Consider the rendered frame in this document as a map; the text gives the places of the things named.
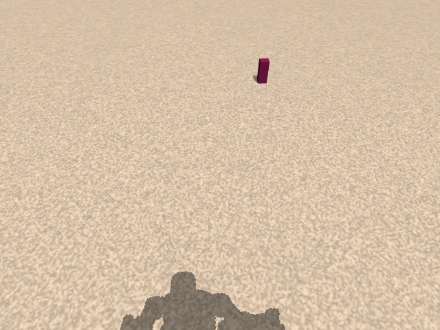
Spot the carton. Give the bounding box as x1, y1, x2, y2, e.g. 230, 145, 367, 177
257, 58, 270, 84

